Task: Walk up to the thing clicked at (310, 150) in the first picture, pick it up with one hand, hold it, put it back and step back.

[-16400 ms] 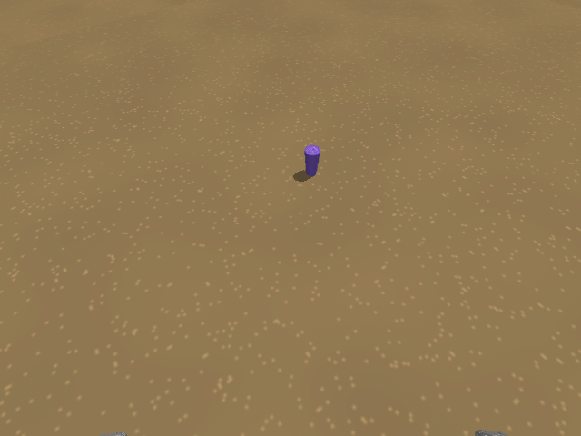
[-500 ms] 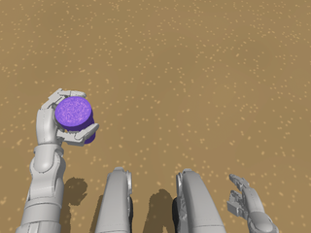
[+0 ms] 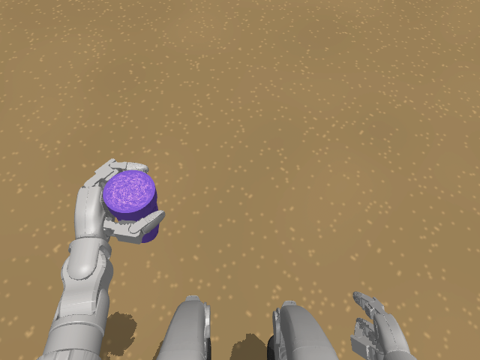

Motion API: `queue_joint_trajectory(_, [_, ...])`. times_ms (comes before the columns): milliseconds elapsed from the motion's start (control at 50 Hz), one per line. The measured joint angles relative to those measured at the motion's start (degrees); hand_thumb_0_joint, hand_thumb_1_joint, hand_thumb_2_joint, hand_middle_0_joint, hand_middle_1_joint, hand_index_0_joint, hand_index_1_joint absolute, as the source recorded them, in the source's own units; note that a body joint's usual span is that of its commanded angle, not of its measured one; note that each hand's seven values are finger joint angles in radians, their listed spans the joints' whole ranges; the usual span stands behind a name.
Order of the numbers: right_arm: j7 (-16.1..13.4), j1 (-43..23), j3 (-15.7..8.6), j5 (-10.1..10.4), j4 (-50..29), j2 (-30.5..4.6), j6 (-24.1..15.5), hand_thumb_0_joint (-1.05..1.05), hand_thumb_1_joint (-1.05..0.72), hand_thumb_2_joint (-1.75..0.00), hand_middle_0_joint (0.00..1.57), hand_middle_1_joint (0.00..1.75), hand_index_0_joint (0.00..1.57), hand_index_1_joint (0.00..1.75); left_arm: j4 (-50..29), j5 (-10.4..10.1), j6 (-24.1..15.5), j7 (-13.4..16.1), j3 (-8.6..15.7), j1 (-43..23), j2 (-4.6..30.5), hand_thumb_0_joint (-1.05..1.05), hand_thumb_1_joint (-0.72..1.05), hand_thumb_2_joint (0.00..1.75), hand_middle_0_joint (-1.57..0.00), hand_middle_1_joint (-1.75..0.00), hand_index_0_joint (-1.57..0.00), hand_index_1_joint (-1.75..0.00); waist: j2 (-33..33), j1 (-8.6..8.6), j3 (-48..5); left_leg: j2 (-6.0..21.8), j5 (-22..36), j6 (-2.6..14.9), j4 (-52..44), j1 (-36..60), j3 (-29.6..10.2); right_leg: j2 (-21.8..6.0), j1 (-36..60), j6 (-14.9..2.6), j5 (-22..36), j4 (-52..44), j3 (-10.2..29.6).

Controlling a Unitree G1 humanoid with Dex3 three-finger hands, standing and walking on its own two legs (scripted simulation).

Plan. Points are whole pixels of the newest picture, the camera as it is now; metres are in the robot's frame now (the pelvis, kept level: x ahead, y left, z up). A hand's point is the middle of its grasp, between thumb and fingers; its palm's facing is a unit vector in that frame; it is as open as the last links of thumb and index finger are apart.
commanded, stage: lift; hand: left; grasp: from the side
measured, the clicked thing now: (138, 213) +0.34 +0.18 -0.02
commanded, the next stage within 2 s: hold in 0.70 s
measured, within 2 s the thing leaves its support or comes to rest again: neither
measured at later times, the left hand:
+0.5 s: hand (141, 187) +0.35 +0.16 +0.06, palm faces +0.08 -1.00 -0.02, open 9.7 cm
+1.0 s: hand (137, 176) +0.35 +0.16 +0.09, palm faces +0.09 -1.00 -0.01, open 9.7 cm
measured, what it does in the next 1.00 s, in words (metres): rises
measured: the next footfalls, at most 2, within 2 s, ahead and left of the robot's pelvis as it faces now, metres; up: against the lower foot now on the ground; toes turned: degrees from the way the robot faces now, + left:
none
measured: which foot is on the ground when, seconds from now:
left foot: down 0.00-1.00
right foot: down 0.00-1.00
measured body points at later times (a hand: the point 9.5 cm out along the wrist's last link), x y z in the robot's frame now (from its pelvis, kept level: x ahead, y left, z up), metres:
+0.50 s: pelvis +0.02 -0.01 +0.04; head +0.09 +0.00 +0.49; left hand +0.34 +0.21 +0.07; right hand +0.16 -0.25 -0.07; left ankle +0.05 +0.12 -0.64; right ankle +0.02 -0.14 -0.64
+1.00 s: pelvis +0.03 -0.01 +0.06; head +0.08 +0.00 +0.50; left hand +0.34 +0.21 +0.09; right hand +0.16 -0.25 -0.05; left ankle +0.05 +0.12 -0.64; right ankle +0.02 -0.14 -0.64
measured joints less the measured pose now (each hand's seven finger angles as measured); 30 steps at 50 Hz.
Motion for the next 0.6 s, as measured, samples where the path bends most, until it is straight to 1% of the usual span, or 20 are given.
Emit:
queue_joint_trajectory(220, [-0.4,0.5,0.3,-0.2,0.0,0.4,0.6,0.01,-0.92,-0.9,0.2,0.3,0.2,0.3,0.7,-0.2,0.2,0.2,-0.9,0.0,-0.8,0.02,-0.26,0.96,-0.78,-0.94,-0.75,-0.92,0.0,0.04,1.4,0.1,2.0,-0.4,-6.8,7.9,0.2,0.1,7.7,-0.35,2.0,-6.5,0.0])
queue_joint_trajectory(360, [-0.6,0.3,0.0,-0.4,-0.3,0.3,0.8,0.01,-0.92,-0.9,0.2,0.3,0.2,0.3,2.0,0.0,-0.1,-0.1,-0.7,0.1,-1.3,0.02,-0.26,0.96,-0.78,-0.94,-0.74,-0.93,-0.3,-0.09,2.3,0.1,3.0,-0.65,-10.4,12.0,0.5,0.2,11.4,-0.57,2.9,-9.8,0.1])
queue_joint_trajectory(600, [-0.6,0.4,-0.3,-0.7,0.1,-0.2,1.3,0.01,-0.92,-0.91,0.2,0.3,0.2,0.3,2.8,-0.5,-1.0,-1.1,-0.7,0.6,-1.7,0.02,-0.26,0.96,-0.78,-0.94,-0.74,-0.93,-0.4,-0.03,3.3,0.3,3.8,-1.0,-14.4,17.0,0.6,0.4,16.3,-0.86,3.5,-13.6,0.0])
